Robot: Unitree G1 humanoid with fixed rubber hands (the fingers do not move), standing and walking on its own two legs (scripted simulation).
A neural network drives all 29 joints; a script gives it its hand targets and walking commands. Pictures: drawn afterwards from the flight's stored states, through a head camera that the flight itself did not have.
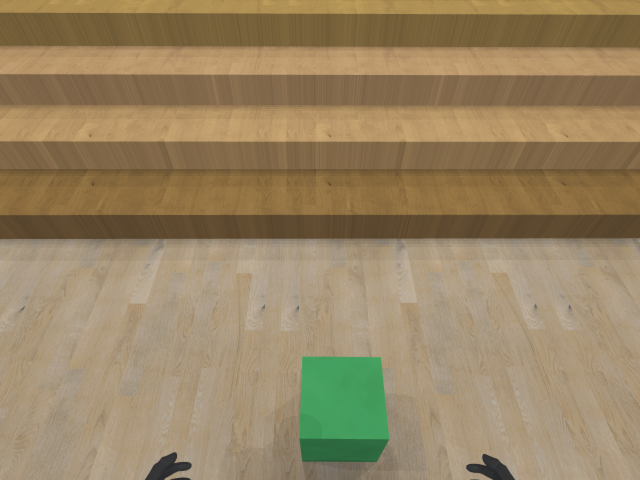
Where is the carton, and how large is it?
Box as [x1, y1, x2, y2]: [299, 356, 388, 461]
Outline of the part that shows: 302,356 299,433 302,460 376,461 388,440 380,357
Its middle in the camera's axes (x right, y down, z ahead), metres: +0.06 +0.47 +1.06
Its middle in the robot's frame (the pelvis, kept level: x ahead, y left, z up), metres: +0.39 -0.05 -0.64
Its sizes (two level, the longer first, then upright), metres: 0.210 0.200 0.250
